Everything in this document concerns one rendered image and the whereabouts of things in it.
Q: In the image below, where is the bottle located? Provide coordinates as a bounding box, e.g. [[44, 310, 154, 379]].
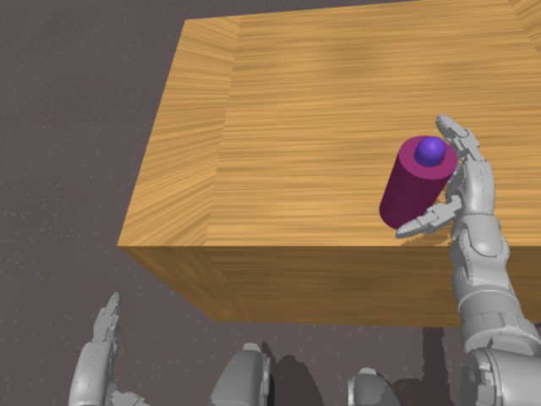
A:
[[380, 135, 457, 230]]

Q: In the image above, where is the right robot arm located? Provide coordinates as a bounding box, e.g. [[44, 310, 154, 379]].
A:
[[449, 213, 541, 406]]

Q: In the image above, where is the left robot hand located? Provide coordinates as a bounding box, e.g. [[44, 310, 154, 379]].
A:
[[68, 292, 150, 406]]

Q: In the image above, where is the right robot hand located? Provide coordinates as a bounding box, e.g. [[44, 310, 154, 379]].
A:
[[396, 113, 495, 239]]

